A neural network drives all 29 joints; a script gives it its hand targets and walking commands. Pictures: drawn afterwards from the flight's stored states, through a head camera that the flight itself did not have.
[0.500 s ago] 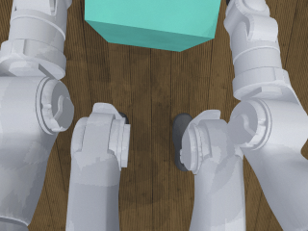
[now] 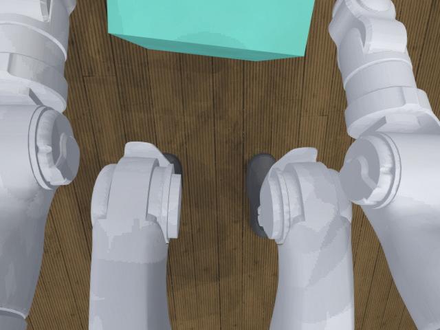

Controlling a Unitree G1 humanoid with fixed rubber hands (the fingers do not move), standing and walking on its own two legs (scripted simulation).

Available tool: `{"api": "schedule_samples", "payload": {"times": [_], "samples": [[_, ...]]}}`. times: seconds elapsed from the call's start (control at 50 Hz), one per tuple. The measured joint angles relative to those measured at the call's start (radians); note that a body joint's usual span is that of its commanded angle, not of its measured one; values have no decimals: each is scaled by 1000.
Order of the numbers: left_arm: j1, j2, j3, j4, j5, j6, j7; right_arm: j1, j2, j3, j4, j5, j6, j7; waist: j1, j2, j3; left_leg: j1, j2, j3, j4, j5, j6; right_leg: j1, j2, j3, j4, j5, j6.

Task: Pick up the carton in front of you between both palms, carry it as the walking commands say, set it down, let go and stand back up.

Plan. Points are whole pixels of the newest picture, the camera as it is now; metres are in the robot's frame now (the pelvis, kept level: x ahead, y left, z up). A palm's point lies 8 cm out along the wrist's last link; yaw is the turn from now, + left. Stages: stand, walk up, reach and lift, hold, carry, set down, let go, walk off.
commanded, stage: set down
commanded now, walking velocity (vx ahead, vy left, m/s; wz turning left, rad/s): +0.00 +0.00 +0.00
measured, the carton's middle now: out of the picture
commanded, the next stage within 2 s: let go in 1.14 s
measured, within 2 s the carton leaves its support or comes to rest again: neither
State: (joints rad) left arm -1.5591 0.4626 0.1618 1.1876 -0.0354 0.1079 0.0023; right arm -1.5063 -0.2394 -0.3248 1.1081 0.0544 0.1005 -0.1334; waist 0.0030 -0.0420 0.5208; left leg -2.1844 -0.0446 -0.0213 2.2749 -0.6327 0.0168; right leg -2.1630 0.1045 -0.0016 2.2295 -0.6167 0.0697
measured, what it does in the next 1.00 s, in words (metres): rises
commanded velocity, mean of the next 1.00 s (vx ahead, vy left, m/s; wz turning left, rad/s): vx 0.00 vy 0.00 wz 0.00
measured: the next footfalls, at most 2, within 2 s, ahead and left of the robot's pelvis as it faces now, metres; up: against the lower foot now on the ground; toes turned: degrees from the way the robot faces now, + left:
none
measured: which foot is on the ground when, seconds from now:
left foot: down 0.00-1.00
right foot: down 0.00-1.00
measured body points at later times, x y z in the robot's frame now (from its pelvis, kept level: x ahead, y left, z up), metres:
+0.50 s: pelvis +0.00 +0.00 +0.08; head +0.35 +0.04 +0.36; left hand +0.58 +0.24 -0.04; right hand +0.57 -0.14 -0.04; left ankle +0.10 +0.11 -0.33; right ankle +0.11 -0.12 -0.33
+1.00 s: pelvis +0.02 +0.00 +0.21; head +0.36 +0.04 +0.51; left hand +0.59 +0.25 +0.11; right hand +0.57 -0.15 +0.10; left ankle +0.10 +0.11 -0.33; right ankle +0.11 -0.12 -0.33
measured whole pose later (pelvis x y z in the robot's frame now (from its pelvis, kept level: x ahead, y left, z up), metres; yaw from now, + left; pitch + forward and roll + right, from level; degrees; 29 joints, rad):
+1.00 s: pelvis +0.02 +0.00 +0.21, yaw +1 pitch +47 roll -3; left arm -1.36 0.45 0.24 1.01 -0.01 0.21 -0.06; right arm -1.20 -0.17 -0.33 0.77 0.04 0.22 -0.14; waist -0.04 0.00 0.00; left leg -1.84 -0.06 -0.05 1.44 -0.43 0.01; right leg -1.81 0.06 0.03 1.41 -0.42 0.04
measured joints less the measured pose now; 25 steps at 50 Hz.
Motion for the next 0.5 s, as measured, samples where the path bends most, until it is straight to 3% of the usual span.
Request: {"api": "schedule_samples", "payload": {"times": [0.1, 0.18, 0.32, 0.5], "samples": [[-22, 70, -108, 21, -138, -25, 5, 23, -45, 98, -25, 103, -16, -18, -2, 10, -19, -9, -3, -3, 4, -8, -5, -9, -6, -5, 7, -10, -9], [-25, 82, -136, 10, -181, -22, -1, 43, -39, 126, -78, 130, -6, -32, -9, 15, -70, -27, -6, -5, -6, -5, -8, -28, -11, -7, -1, -9, -14], [44, 49, -93, -106, -132, 32, 4, 117, 13, 113, -219, 113, 53, -71, -17, 10, -185, 0, -7, -9, -99, 9, -11, -3, -14, -3, -91, 6, -21], [79, 16, -15, -68, -47, 58, -18, 153, 47, 17, -191, 18, 78, -51, -24, 21, -367, 45, -12, -14, -309, 67, -8, 48, -24, 7, -302, 58, -22]]}}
